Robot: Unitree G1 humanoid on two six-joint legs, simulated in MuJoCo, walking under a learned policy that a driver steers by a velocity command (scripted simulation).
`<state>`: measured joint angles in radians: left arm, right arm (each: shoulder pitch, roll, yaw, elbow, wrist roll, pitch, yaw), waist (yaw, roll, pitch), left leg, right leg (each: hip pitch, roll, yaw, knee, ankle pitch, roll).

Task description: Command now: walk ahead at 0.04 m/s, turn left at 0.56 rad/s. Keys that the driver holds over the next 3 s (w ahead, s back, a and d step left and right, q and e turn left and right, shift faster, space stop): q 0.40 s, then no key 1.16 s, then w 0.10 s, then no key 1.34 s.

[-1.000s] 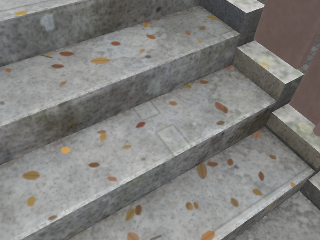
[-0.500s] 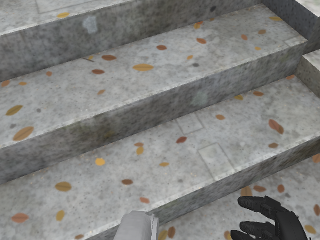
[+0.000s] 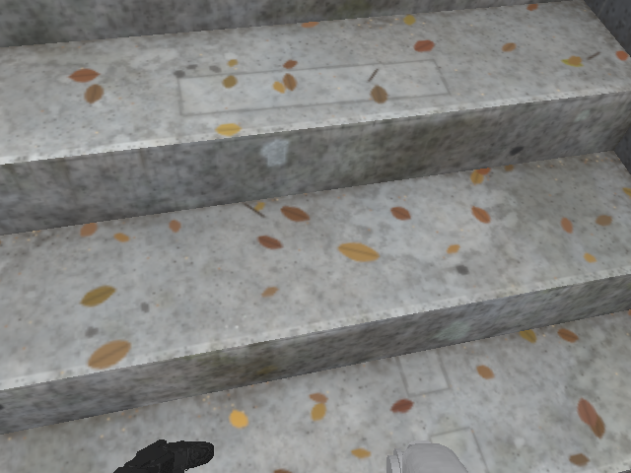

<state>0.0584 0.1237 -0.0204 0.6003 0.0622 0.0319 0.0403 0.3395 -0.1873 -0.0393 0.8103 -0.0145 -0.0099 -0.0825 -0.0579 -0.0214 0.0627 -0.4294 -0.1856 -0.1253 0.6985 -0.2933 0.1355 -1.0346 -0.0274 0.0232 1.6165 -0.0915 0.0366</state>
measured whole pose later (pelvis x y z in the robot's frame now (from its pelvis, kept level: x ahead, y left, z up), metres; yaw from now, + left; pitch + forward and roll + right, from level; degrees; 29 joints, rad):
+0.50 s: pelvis +0.13 -0.09 +0.03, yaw +17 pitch +5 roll -1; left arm -0.17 0.15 -0.03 0.38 0.07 0.07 0.03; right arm 0.41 -0.29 -0.08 0.80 0.00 -0.05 -0.09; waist -0.09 0.02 0.08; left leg -0.11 -0.12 -0.49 0.34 -0.29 0.04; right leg -1.15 0.01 0.05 1.72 -0.60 -0.03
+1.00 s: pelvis +0.24 -0.10 +0.12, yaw +20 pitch +1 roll -2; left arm 0.27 0.12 0.04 0.80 0.04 -0.01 0.08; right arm 0.16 -0.12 -0.01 0.65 -0.06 0.06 -0.03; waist 0.03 0.02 0.06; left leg -0.77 -0.03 -0.12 1.57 -0.20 -0.04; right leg -0.56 -0.01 -0.04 1.04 -0.50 -0.03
